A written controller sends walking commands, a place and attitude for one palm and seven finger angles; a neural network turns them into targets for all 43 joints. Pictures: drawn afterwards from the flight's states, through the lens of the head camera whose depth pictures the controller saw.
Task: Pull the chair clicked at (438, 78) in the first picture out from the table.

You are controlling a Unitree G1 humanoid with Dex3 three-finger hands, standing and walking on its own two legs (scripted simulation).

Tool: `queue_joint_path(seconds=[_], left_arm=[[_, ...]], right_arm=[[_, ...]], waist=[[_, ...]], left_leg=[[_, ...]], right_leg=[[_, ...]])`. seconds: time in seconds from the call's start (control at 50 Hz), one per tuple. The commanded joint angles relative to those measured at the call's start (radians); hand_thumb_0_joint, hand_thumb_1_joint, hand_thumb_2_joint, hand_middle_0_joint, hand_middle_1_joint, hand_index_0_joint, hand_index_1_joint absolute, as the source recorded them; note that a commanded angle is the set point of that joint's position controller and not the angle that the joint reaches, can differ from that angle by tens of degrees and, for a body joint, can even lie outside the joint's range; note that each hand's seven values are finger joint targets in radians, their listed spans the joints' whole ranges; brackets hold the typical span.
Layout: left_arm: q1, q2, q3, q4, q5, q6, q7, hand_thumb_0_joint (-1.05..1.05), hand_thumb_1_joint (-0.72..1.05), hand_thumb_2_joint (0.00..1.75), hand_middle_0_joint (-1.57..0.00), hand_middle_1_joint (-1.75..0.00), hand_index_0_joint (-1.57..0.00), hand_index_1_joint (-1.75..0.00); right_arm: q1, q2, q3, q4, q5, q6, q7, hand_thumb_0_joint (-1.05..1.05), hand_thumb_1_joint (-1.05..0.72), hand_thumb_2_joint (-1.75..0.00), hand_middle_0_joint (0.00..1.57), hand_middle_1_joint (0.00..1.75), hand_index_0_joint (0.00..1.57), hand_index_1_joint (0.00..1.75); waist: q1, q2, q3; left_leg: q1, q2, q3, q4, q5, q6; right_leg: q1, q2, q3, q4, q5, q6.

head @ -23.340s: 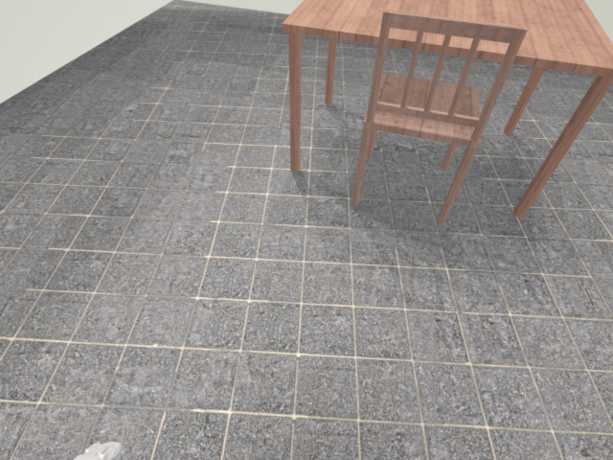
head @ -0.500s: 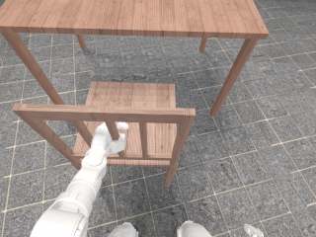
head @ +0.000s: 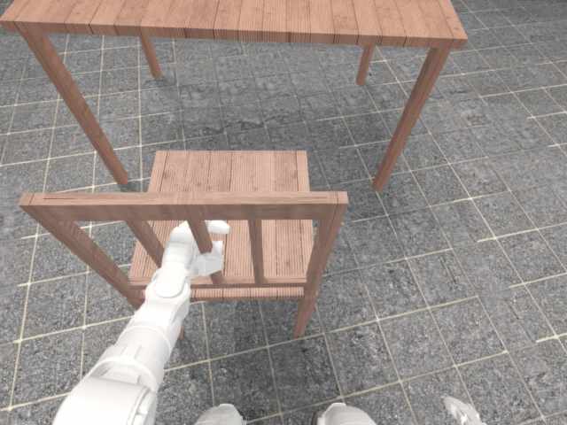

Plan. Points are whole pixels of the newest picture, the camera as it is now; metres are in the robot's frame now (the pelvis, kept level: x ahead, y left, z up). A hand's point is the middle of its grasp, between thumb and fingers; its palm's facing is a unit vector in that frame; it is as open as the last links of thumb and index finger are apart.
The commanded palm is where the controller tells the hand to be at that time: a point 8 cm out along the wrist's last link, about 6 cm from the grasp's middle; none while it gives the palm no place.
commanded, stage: step backward, pulling the chair out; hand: left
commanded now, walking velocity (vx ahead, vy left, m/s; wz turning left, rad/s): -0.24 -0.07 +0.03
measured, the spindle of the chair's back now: (208, 253) +0.38 +0.14 -0.09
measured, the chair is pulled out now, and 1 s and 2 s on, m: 0.47 0.65 0.65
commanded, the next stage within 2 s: stop walking, hand still on the chair in 0.18 s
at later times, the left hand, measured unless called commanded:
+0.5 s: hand (201, 342) +0.23 +0.13 -0.06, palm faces +0.00 -0.99 -0.15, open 5.0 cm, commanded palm +0.21 +0.18 -0.05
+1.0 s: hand (199, 374) +0.19 +0.12 -0.06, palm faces +0.00 -0.99 -0.17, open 5.1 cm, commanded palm +0.17 +0.17 -0.05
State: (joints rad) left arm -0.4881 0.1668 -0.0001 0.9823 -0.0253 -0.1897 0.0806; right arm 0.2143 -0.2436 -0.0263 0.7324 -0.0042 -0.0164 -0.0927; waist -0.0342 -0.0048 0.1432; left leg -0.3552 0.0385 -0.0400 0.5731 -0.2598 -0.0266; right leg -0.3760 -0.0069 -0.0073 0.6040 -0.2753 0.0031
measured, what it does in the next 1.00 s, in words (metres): steps on the spot: right foot, then left foot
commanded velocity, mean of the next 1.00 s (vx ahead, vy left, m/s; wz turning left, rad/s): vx -0.01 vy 0.00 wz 0.01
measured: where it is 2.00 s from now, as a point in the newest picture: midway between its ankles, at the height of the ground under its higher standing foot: outside the picture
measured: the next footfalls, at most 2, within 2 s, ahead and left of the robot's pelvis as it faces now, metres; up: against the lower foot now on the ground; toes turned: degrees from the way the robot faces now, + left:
right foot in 0.02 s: -0.01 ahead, -0.14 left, +0.00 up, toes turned +0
left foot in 0.28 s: -0.03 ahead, +0.12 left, +0.00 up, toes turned +0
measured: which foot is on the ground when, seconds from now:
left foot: down 0.00-0.12, up 0.14-0.26, down 0.28-1.00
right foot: up 0.00-0.00, down 0.02-1.00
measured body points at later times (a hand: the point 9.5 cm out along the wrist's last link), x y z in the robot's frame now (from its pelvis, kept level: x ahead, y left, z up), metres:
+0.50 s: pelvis -0.10 +0.00 +0.00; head -0.05 +0.00 +0.45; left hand +0.22 +0.18 -0.04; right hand -0.01 -0.25 -0.12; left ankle -0.07 +0.12 -0.73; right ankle -0.05 -0.14 -0.73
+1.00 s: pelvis -0.07 -0.01 +0.01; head -0.07 -0.01 +0.46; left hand +0.18 +0.17 -0.04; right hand +0.07 -0.26 -0.10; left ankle -0.07 +0.12 -0.73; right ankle -0.05 -0.14 -0.73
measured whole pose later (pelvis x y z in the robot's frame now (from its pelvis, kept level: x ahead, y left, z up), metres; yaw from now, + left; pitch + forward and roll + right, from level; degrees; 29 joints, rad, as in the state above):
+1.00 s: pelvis -0.07 -0.01 +0.01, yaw -1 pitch -2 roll +0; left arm -0.05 0.12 -0.05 0.72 -0.02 -0.13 0.08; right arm 0.20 -0.23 0.01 0.70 0.02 -0.02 -0.11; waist -0.01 0.02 0.03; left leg -0.18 0.02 0.01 0.44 -0.23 -0.01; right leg -0.21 -0.01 0.01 0.43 -0.20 0.02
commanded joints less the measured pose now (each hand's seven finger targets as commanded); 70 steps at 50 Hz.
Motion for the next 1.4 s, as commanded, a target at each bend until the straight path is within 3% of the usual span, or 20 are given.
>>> queue_joint_path(seconds=[0.0, 0.02, 0.06, 0.1, 0.12, 0.16, 0.22, 0.26, 0.3, 0.32, 0.36, 0.42, 0.52, 0.64, 0.94, 1.26, 1.28, 1.3, 1.34, 1.38], left_arm=[[-0.362, 0.108, 0.007, -0.162, 0.027, -0.087, 0.001, 0.0, 0.9, 0.9, -0.5, -1.45, -0.5, -1.45], [-0.356, 0.125, 0.018, -0.14, 0.031, -0.09, 0.0, 0.0, 0.9, 0.9, -0.5, -1.45, -0.5, -1.45], [-0.326, 0.209, 0.068, -0.117, 0.014, -0.083, 0.008, 0.0, 0.9, 0.9, -0.5, -1.45, -0.5, -1.45], [-0.313, 0.241, 0.085, -0.093, 0.005, -0.076, 0.005, 0.0, 0.9, 0.9, -0.5, -1.45, -0.5, -1.45], [-0.285, 0.241, 0.092, -0.057, 0.004, -0.064, 0.008, 0.0, 0.9, 0.9, -0.5, -1.45, -0.5, -1.45], [-0.259, 0.217, 0.087, -0.046, 0.003, -0.036, 0.013, 0.0, 0.9, 0.9, -0.5, -1.45, -0.5, -1.45], [-0.276, 0.18, 0.067, -0.056, -0.004, -0.024, 0.011, 0.0, 0.9, 0.9, -0.5, -1.45, -0.5, -1.45], [-0.297, 0.155, 0.04, -0.067, -0.014, -0.024, 0.008, 0.0, 0.9, 0.9, -0.5, -1.45, -0.5, -1.45], [-0.289, 0.089, 0.002, -0.277, -0.018, -0.04, -0.002, 0.0, 0.9, 0.9, -0.5, -1.45, -0.5, -1.45], [-0.272, 0.066, -0.016, -0.293, -0.012, -0.025, -0.004, 0.0, 0.9, 0.9, -0.5, -1.45, -0.5, -1.45], [-0.223, 0.086, 0.002, -0.312, -0.018, -0.002, -0.002, 0.0, 0.9, 0.9, -0.5, -1.45, -0.5, -1.45], [-0.182, 0.073, -0.022, -0.331, -0.004, 0.007, -0.01, 0.0, 0.9, 0.9, -0.5, -1.45, -0.5, -1.45], [-0.097, 0.11, 0.0, -0.315, 0.009, 0.007, 0.004, 0.0, 0.9, 0.9, -0.5, -1.45, -0.5, -1.45], [0.052, 0.136, 0.028, -0.323, 0.009, 0.008, 0.013, 0.0, 0.9, 0.9, -0.5, -1.45, -0.5, -1.45], [0.247, 0.075, -0.025, -0.449, 0.007, 0.02, 0.01, 0.0, 0.9, 0.9, -0.5, -1.45, -0.5, -1.45], [0.277, 0.106, -0.002, -0.592, 0.01, 0.024, 0.023, 0.0, 0.9, 0.9, -0.5, -1.45, -0.5, -1.45], [0.353, -0.023, -0.083, -0.492, -0.048, 0.07, -0.005, 0.0, 0.78, 0.84, -0.5, -1.45, -0.5, -1.45], [0.304, 0.025, -0.038, -0.577, -0.055, 0.063, -0.018, 0.0, 0.66, 0.78, -0.5, -1.45, -0.5, -1.45], [0.324, 0.086, -0.014, -0.661, -0.042, 0.055, -0.029, 0.0, 0.42, 0.67, -0.5, -1.45, -0.5, -1.45], [0.325, 0.074, -0.02, -0.707, -0.032, 0.06, -0.029, 0.0, 0.17, 0.55, -0.5, -1.45, -0.5, -1.45]], right_arm=[[0.055, -0.14, -0.046, -0.057, 0.002, -0.036, 0.01, 0.0, -0.9, -0.9, 0.2, 0.3, 0.2, 0.3], [0.039, -0.139, -0.043, -0.058, 0.004, -0.037, 0.007, 0.0, -0.9, -0.9, 0.2, 0.3, 0.2, 0.3], [0.065, -0.148, -0.052, -0.052, 0.025, -0.029, -0.009, 0.0, -0.9, -0.9, 0.2, 0.3, 0.2, 0.3], [0.002, -0.127, -0.042, -0.079, 0.038, -0.031, -0.023, 0.0, -0.9, -0.9, 0.2, 0.3, 0.2, 0.3], [-0.023, -0.125, -0.034, -0.084, 0.036, -0.031, -0.027, 0.0, -0.9, -0.9, 0.2, 0.3, 0.2, 0.3], [0.002, -0.13, -0.015, -0.058, 0.027, -0.036, -0.027, 0.0, -0.9, -0.9, 0.2, 0.3, 0.2, 0.3], [0.027, -0.134, -0.003, -0.052, 0.029, -0.048, -0.036, 0.0, -0.9, -0.9, 0.2, 0.3, 0.2, 0.3], [0.033, -0.166, -0.009, -0.054, 0.029, -0.052, -0.046, 0.0, -0.9, -0.9, 0.2, 0.3, 0.2, 0.3], [-0.03, -0.128, -0.002, -0.129, 0.017, -0.038, -0.029, 0.0, -0.9, -0.9, 0.2, 0.3, 0.2, 0.3], [-0.033, -0.111, 0.006, -0.137, 0.011, -0.037, -0.024, 0.0, -0.9, -0.9, 0.2, 0.3, 0.2, 0.3], [0.012, -0.123, -0.006, -0.129, 0.019, -0.038, -0.021, 0.0, -0.9, -0.9, 0.2, 0.3, 0.2, 0.3], [0.026, -0.126, -0.004, -0.122, 0.021, -0.06, -0.007, 0.0, -0.9, -0.9, 0.2, 0.3, 0.2, 0.3], [0.007, -0.11, 0.001, -0.117, 0.024, -0.061, -0.012, 0.0, -0.9, -0.9, 0.2, 0.3, 0.2, 0.3], [-0.005, -0.099, -0.001, -0.109, 0.021, -0.058, -0.023, 0.0, -0.9, -0.9, 0.2, 0.3, 0.2, 0.3], [-0.055, -0.093, 0.002, -0.151, 0.02, -0.045, -0.026, 0.0, -0.9, -0.9, 0.2, 0.3, 0.2, 0.3], [-0.074, -0.089, 0.01, -0.178, 0.016, -0.023, -0.027, 0.0, -0.9, -0.9, 0.2, 0.3, 0.2, 0.3], [-0.067, -0.118, -0.002, -0.175, 0.063, -0.032, 0.01, 0.0, -0.9, -0.9, 0.2, 0.3, 0.2, 0.3], [-0.078, -0.123, -0.007, -0.19, 0.062, -0.044, 0.025, 0.0, -0.9, -0.9, 0.2, 0.3, 0.2, 0.3], [-0.079, -0.115, -0.013, -0.206, 0.061, -0.067, 0.038, 0.0, -0.9, -0.9, 0.2, 0.3, 0.2, 0.3], [-0.08, -0.109, -0.011, -0.224, 0.056, -0.087, 0.043, 0.0, -0.9, -0.9, 0.2, 0.3, 0.2, 0.3]], waist=[[-0.012, 0.185, -0.458], [-0.004, 0.193, -0.436], [-0.022, 0.02, -0.523], [0.004, -0.125, -0.492], [0.03, -0.135, -0.448], [0.022, -0.104, -0.429], [0.009, -0.171, -0.434], [0.012, -0.025, -0.394], [0.029, 0.227, -0.403], [0.029, 0.252, -0.365], [0.028, 0.18, -0.356], [0.009, 0.125, -0.378], [0.008, 0.049, -0.309], [0.013, -0.075, -0.254], [0.018, 0.0, -0.289], [0.024, 0.02, -0.293], [-0.043, -0.119, -0.265], [-0.016, -0.127, -0.281], [-0.01, 0.015, -0.307], [-0.009, 0.044, -0.324]], left_leg=[[0.306, 0.231, -0.126, 0.031, 0.794, 0.085], [0.245, 0.21, -0.101, 0.029, 0.688, 0.065], [0.16, 0.135, -0.016, 0.064, 0.471, 0.013], [0.02, 0.012, 0.012, 0.216, -0.167, -0.019], [-0.024, -0.006, -0.02, 0.294, -0.254, -0.014], [-0.017, 0.001, -0.054, 0.258, -0.239, -0.009], [0.072, 0.011, -0.014, 0.023, -0.13, -0.002], [0.134, 0.113, -0.079, -0.197, 0.177, 0.043], [0.063, 0.246, -0.234, -0.244, 0.178, 0.138], [0.018, 0.26, -0.259, -0.262, 0.142, 0.158], [0.091, 0.233, -0.214, -0.193, 0.223, 0.165], [0.206, 0.149, -0.127, -0.123, 0.264, 0.097], [0.108, 0.059, -0.03, -0.204, -0.214, 0.059], [0.17, 0.03, -0.005, -0.157, -0.091, 0.058], [0.243, 0.075, -0.013, -0.184, 0.238, 0.047], [0.241, 0.078, -0.023, -0.204, 0.24, 0.045], [0.127, 0.032, 0.031, -0.172, 0.142, 0.033], [0.085, 0.024, 0.037, -0.148, 0.106, 0.038], [0.058, 0.008, 0.049, -0.116, 0.049, 0.038], [0.032, 0.0, 0.048, -0.082, 0.021, 0.037]], right_leg=[[0.144, -0.048, 0.045, -0.123, 0.229, -0.014], [0.168, -0.065, 0.045, -0.138, 0.31, -0.016], [0.306, -0.133, 0.111, -0.127, 0.628, -0.032], [0.261, -0.287, 0.241, -0.212, 0.516, -0.094], [0.204, -0.324, 0.26, -0.247, 0.328, -0.121], [0.2, -0.322, 0.22, -0.22, 0.329, -0.141], [0.21, -0.26, 0.148, -0.178, 0.335, -0.092], [0.149, -0.128, 0.054, -0.089, 0.198, -0.011], [0.177, -0.036, 0.012, 0.069, -0.068, 0.013], [0.183, -0.027, 0.012, 0.112, -0.132, 0.008], [0.202, -0.013, 0.014, 0.022, -0.092, 0.011], [0.227, -0.032, 0.029, -0.211, 0.054, 0.002], [0.169, -0.06, 0.093, -0.251, -0.177, -0.011], [0.112, -0.103, 0.144, -0.339, -0.183, -0.019], [0.209, -0.091, 0.08, -0.23, 0.262, -0.021], [0.226, -0.09, 0.069, -0.234, 0.243, -0.021], [0.159, -0.06, -0.04, -0.182, 0.178, -0.007], [0.138, -0.053, -0.038, -0.161, 0.16, -0.007], [0.114, -0.051, -0.027, -0.134, 0.104, -0.016], [0.065, -0.042, -0.034, -0.1, 0.064, -0.017]])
